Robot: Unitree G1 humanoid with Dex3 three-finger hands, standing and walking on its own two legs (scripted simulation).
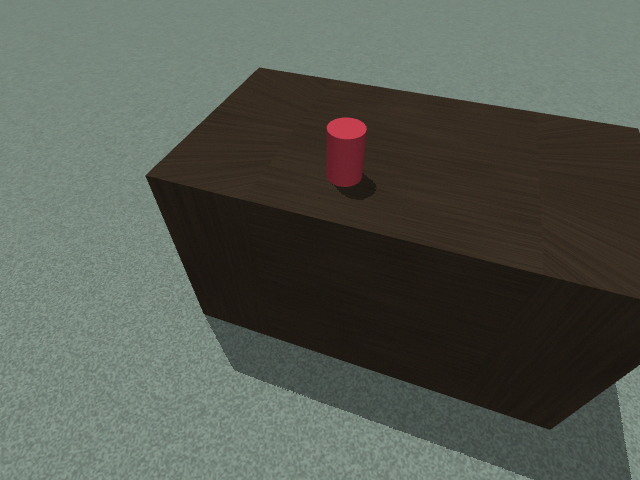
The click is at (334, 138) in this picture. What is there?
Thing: squat round
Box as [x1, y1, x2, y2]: [326, 117, 366, 186]
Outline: 344,117 332,120 327,125 326,176 330,182 336,185 349,186 357,183 361,178 366,127 361,121 357,119
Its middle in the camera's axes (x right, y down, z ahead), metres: +0.06 -0.19 +0.91
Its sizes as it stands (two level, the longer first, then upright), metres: 0.089 0.089 0.134
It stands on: a support 0.65 m high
